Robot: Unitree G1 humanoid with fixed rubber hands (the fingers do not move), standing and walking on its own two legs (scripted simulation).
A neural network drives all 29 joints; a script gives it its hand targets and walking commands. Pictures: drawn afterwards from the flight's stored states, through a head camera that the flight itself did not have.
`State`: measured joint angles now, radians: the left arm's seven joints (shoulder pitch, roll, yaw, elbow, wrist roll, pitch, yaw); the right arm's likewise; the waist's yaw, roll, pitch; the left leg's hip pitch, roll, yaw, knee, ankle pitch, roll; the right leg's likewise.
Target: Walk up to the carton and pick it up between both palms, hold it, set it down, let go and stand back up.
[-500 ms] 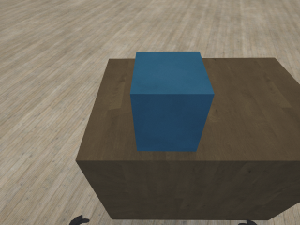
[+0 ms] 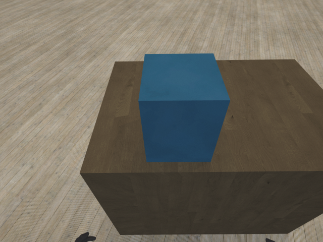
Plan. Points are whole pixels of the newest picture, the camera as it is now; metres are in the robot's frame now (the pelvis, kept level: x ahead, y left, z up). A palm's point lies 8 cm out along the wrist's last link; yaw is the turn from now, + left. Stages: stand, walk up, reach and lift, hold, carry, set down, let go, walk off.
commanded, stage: stand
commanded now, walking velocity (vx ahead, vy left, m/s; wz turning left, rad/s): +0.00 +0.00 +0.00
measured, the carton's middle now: (178, 109) +0.49 -0.02 +0.07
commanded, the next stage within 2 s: none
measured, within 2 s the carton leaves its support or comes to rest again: neither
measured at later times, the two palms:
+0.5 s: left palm out of the picture +0.12 +0.25 -0.09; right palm out of the picture +0.10 -0.26 -0.09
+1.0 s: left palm out of the picture +0.12 +0.25 -0.09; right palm out of the picture +0.10 -0.26 -0.09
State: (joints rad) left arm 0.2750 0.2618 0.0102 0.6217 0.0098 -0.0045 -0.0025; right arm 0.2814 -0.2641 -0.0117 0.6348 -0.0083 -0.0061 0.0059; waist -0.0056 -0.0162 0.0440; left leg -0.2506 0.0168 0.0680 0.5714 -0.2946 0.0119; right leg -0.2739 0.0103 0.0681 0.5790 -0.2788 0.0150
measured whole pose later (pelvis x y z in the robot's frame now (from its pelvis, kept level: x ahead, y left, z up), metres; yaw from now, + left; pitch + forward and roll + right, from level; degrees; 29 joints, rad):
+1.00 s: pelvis +0.00 +0.00 +0.00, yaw -2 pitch -2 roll +0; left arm 0.28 0.26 0.02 0.64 0.01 0.00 0.00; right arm 0.29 -0.27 -0.01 0.65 -0.01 0.00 0.00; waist 0.00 0.00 0.03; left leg -0.24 0.02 0.10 0.56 -0.30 0.02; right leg -0.27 0.02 0.10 0.57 -0.27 0.02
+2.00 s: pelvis +0.00 +0.00 +0.00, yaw -5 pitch -2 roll +1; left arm 0.27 0.26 0.02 0.65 0.01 0.00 0.00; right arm 0.32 -0.29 -0.01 0.67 -0.01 0.01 0.00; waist -0.02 -0.02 0.05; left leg -0.22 0.04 0.15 0.56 -0.30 0.01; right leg -0.29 0.04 0.15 0.58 -0.26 0.02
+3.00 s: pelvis +0.00 +0.01 +0.00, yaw -7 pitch -2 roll +1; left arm 0.27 0.27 0.01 0.66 0.01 0.00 0.01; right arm 0.32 -0.30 -0.01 0.67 0.00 0.01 0.00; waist -0.02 -0.02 0.05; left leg -0.21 0.05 0.18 0.56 -0.32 0.02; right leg -0.29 0.05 0.18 0.59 -0.27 0.02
